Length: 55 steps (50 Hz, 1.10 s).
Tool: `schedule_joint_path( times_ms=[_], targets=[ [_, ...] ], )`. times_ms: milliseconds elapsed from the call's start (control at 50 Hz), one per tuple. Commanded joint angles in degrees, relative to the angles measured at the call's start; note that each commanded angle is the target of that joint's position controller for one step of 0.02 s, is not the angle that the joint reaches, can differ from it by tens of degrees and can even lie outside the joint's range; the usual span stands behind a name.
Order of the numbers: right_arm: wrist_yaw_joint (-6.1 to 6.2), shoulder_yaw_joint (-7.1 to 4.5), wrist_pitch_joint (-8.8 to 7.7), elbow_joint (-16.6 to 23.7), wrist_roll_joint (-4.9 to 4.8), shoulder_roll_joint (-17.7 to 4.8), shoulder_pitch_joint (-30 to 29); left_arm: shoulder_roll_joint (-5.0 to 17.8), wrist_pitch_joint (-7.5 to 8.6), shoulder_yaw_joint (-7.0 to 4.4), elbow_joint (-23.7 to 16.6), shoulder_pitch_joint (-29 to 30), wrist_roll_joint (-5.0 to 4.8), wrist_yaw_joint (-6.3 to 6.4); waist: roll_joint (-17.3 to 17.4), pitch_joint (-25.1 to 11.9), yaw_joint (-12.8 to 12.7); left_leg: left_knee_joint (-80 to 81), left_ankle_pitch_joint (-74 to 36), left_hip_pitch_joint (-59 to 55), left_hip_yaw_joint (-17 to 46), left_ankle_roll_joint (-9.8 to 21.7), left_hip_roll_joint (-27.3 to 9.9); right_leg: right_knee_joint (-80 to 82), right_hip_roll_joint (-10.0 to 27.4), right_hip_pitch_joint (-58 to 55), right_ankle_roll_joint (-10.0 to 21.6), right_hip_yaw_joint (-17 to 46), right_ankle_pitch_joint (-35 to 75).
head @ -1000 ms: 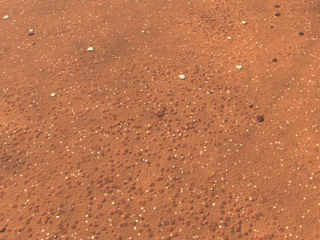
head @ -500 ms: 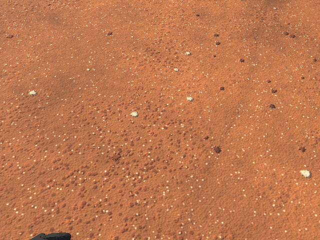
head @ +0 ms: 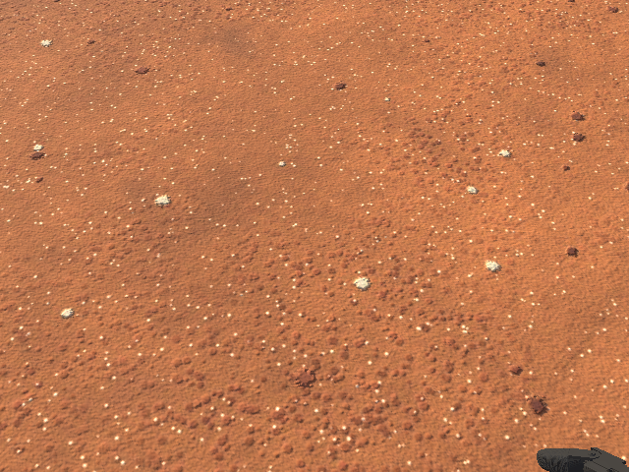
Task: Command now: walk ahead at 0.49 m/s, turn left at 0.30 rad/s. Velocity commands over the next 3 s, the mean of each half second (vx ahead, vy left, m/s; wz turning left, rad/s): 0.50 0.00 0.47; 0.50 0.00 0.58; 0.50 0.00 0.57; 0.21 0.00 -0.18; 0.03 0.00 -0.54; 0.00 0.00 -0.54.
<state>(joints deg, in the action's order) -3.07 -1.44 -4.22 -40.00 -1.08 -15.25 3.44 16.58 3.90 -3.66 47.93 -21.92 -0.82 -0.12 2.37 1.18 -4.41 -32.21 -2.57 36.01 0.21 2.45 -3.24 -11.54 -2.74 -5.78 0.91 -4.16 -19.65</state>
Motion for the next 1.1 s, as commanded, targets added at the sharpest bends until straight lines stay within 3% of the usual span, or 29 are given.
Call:
schedule_joint_path(
  times_ms=[20, 60, 80, 100, 120, 140, 160, 180, 220, 300, 360, 420, 480, 520, 540, 560, 580, 600, 620, 640, 680, 760, 880, 960, 1000, 1040, 1060, 1080, 1100],
  targets=[
    [-0.52, -2.23, -0.44, 4.7, 0.14, -6.7, -0.9, 10.6, -0.35, -2.71, -2.5, 1.6, 0.21, 0.80, -6.4, -0.3, 3.7, 0.1, 6.5, -5.2, -2.1, 3.0, 2.9, -6.4, 17.3, -0.6, 6.6, 2.1, 45.1],
    [0.26, -4.95, 0.08, 1.2, 0.10, -11.4, 13.9, 10.0, -1.33, -2.17, -3.5, 1.9, 0.86, 1.76, -5.1, -9.6, 10.9, 0.9, 5.8, -27.7, -2.2, 6.2, 5.5, -28.8, 13.4, 7.0, 3.1, -2.5, 52.7],
    [0.81, -6.72, 0.31, 1.0, 0.49, -18.4, 20.3, 4.9, -0.30, -0.24, -5.8, -4.5, 2.04, 1.44, 6.4, -18.3, 9.4, -0.4, 8.5, -52.4, 22.0, 15.3, -8.7, -52.0, 7.0, 30.4, -0.7, -3.1, 29.2],
    [0.62, -6.00, 0.30, 0.6, -0.84, -16.0, 21.4, 2.9, 1.42, 0.95, -5.2, -4.3, 2.09, 0.54, 11.1, -25.2, 9.3, 12.1, 19.6, -60.7, 46.9, 21.2, -15.9, -64.7, -1.6, 43.4, -2.4, 5.8, -11.3],
    [0.73, -4.88, 0.26, 1.1, -0.29, -12.7, 20.1, 8.1, 3.00, -0.44, -6.7, 1.4, -0.31, -0.36, 7.0, -19.7, 11.0, 14.8, 25.1, -57.3, 43.1, 17.8, -14.6, -67.9, 2.1, 49.6, -0.9, 11.4, -9.6],
    [0.99, -4.54, 0.21, 1.7, 0.16, -11.4, 16.6, 8.3, 3.82, -0.21, -8.6, 6.7, -1.30, -0.53, 2.8, -12.2, 10.2, 15.4, 22.8, -48.8, 35.6, 15.6, -12.5, -65.4, 4.5, 50.6, 0.2, 10.3, -5.3],
    [1.11, -4.17, 0.17, 2.3, 0.54, -10.5, 13.3, 7.7, 4.17, -0.09, -9.2, 8.8, -0.32, -0.25, -1.6, -6.7, 8.1, 16.4, 16.9, -39.5, 30.1, 14.7, -10.6, -60.3, 6.5, 49.2, 0.3, 9.6, -2.0],
    [1.32, -3.70, -0.01, 3.1, 1.10, -8.9, 10.8, 8.1, 3.85, -0.56, -9.1, 8.7, 0.84, 0.18, -1.5, -4.9, 5.9, 17.5, 11.0, -33.0, 26.0, 13.9, -8.7, -55.5, 8.5, 44.9, 0.1, 9.9, 0.5],
    [1.66, -3.62, 0.05, 4.1, 1.25, -8.4, 8.8, 7.1, 2.68, -0.62, -9.0, 6.8, 1.61, 0.34, 0.6, -3.8, 3.5, 19.7, 5.6, -26.4, 22.9, 14.3, -6.5, -51.7, 8.9, 40.5, -1.2, 9.5, 2.2],
    [2.96, -4.37, -0.12, 3.1, 0.57, -10.4, 11.2, 4.8, 1.54, 0.13, -10.7, 12.0, 2.04, 0.77, 0.4, -1.2, 4.5, 21.0, 1.6, -20.3, 16.8, 13.7, -3.9, -39.0, 7.8, 40.6, -4.4, 8.0, 12.4],
    [3.66, -4.58, 0.46, 2.1, 0.00, -10.9, 13.8, 3.2, 2.07, 0.75, -12.2, 18.9, 1.68, 0.29, 1.3, -0.6, 7.2, 19.8, 6.1, -18.4, 14.7, 10.8, -1.2, -26.0, 5.1, 36.0, -5.0, 7.5, 23.4],
    [3.92, -4.78, 1.08, 0.9, -0.46, -11.2, 16.9, 4.2, 2.68, 0.52, -13.3, 23.3, 0.68, -0.42, 1.9, -0.5, 8.8, 17.4, 9.8, -20.9, 18.0, 10.0, -2.4, -20.3, 3.3, 33.5, -4.8, 8.4, 25.3],
    [4.18, -4.78, 1.79, 0.6, -0.42, -10.6, 17.8, 6.2, 3.39, -0.37, -13.6, 23.4, 0.38, -1.04, 3.3, -1.1, 7.9, 12.1, 10.6, -26.8, 23.4, 9.0, -4.1, -16.2, 2.7, 31.9, -3.2, 9.8, 19.4],
    [4.16, -4.65, 2.23, 1.1, -0.24, -9.7, 16.5, 7.4, 3.89, -1.29, -12.2, 18.0, 0.27, -0.89, 4.7, -2.5, 4.6, 7.2, 8.3, -27.0, 24.6, 7.4, -3.2, -13.2, 2.6, 24.3, -0.9, 8.5, 16.3],
    [3.97, -3.80, 2.11, 1.6, 0.05, -7.3, 16.4, 9.2, 4.16, -2.15, -11.3, 12.3, 0.91, -0.47, 3.6, -7.0, 1.7, -0.6, 7.3, -24.4, 22.2, 5.5, -0.4, -13.1, 5.8, 13.9, 1.5, 10.3, 15.5],
    [3.84, -2.48, 1.90, 2.6, 1.09, -3.6, 17.5, 12.5, 4.08, -2.99, -10.5, 3.5, 1.49, 0.08, -4.2, -15.2, -1.1, -17.2, 18.7, -16.7, 16.2, 3.1, 3.9, -13.8, 16.4, -1.0, 5.1, 20.7, 12.3],
    [3.85, -1.93, 1.37, 4.5, -1.00, -2.5, 24.6, 15.9, 3.12, -3.93, -8.2, 0.0, 1.69, -0.39, -23.7, -19.5, 2.5, -33.4, 37.8, 3.2, 9.9, 0.1, 9.4, -7.9, 27.0, -14.6, 13.7, 47.5, -2.8],
    [4.13, -3.10, 1.47, 2.8, -1.43, -8.8, 23.1, 10.0, 2.84, -2.72, -9.4, 2.2, 0.61, -0.65, -15.2, -13.9, 1.1, -40.0, 34.6, 9.1, 11.2, -0.9, 4.5, -5.7, 26.3, -11.0, 12.2, 47.7, -12.7],
    [4.08, -3.88, 1.79, 3.5, -0.91, -11.2, 17.0, 7.1, 2.48, -1.92, -9.7, 4.2, 0.57, -0.38, -10.0, -7.5, -0.4, -41.3, 29.0, 10.2, 9.7, -1.4, 2.9, -5.3, 23.8, -4.8, 9.9, 38.1, -9.1],
    [4.11, -3.90, 2.04, 3.9, -0.33, -10.3, 14.5, 6.3, 2.23, -1.44, -9.9, 6.7, 1.14, -0.34, -6.3, -4.3, 0.6, -40.4, 25.0, 8.3, 8.4, -1.9, 1.1, -4.4, 21.3, 1.2, 8.8, 31.2, -0.8],
    [3.43, -4.03, 2.24, 5.0, -0.26, -8.4, 12.9, 4.7, 2.10, -0.86, -9.0, 8.9, 1.68, -0.09, -8.0, -1.0, 2.5, -36.7, 20.8, 5.1, 7.8, -2.2, -1.7, -1.9, 17.9, 8.4, 8.2, 22.1, 8.7],
    [2.92, -3.31, 3.11, 6.8, -0.35, -5.0, 10.6, 6.1, 2.75, -1.54, -6.8, 8.6, 1.05, -0.06, -7.5, 0.4, 3.1, -31.0, 17.3, 6.0, 5.7, -3.3, -3.1, 1.9, 17.4, 10.8, 9.8, 13.0, 17.8],
    [1.19, -2.33, 2.21, 8.9, -0.24, -3.5, 2.4, 8.9, 1.86, -2.14, -4.3, 7.6, 0.77, 0.31, -5.6, 1.9, 0.6, -12.8, 2.0, 3.4, 1.7, -2.7, -2.5, 2.5, 16.1, 8.7, 8.3, 1.2, 25.4],
    [-0.11, -2.34, 2.19, 11.4, -0.50, -3.9, -2.8, 11.0, 0.76, -2.71, -2.4, 4.7, -0.32, 0.38, -5.6, 3.6, -0.3, -5.6, 4.1, 2.0, -1.4, -0.3, -1.2, 0.6, 18.1, 3.3, 6.9, -2.3, 30.1],
    [-0.37, -3.18, 2.46, 11.9, -0.19, -5.6, -1.7, 12.6, 0.07, -3.22, -2.2, 4.9, -0.82, 0.63, -7.0, 1.8, 1.7, -4.1, 9.6, -2.8, -4.1, 2.0, 1.7, -5.0, 18.5, 0.9, 5.7, -4.6, 46.2],
    [-0.04, -5.31, 3.01, 9.8, 0.00, -9.2, 8.5, 14.0, -0.75, -3.60, -2.4, 5.6, -1.27, 1.12, -7.5, -4.4, 8.3, -1.6, 11.9, -17.4, -6.7, 5.2, 6.3, -20.5, 17.3, 2.3, 4.1, -7.1, 60.4],
    [0.88, -7.21, 3.49, 7.1, -0.25, -12.5, 18.6, 12.5, -0.71, -2.96, -2.8, 5.4, -0.91, 1.39, -5.2, -9.3, 13.3, 0.8, 9.2, -33.6, -4.0, 7.6, 6.8, -34.5, 15.3, 11.6, 2.1, -7.9, 53.8],
    [1.99, -8.41, 3.64, 6.5, -0.70, -19.0, 21.3, 5.1, 0.02, -0.52, -5.5, 0.6, 2.08, 0.78, 10.2, -14.6, 9.5, 1.0, 10.3, -55.4, 21.3, 15.3, -8.2, -56.1, 7.9, 36.2, -1.2, -7.2, 6.0],
    [1.59, -7.54, 2.57, 8.7, -0.59, -18.3, 21.6, 5.2, 2.15, 0.43, -7.3, 2.1, 1.54, -0.02, 10.6, -25.2, 9.6, 11.8, 22.9, -62.4, 48.5, 23.1, -16.4, -67.7, 0.4, 47.4, -1.9, 6.3, -15.8]
  ],
)
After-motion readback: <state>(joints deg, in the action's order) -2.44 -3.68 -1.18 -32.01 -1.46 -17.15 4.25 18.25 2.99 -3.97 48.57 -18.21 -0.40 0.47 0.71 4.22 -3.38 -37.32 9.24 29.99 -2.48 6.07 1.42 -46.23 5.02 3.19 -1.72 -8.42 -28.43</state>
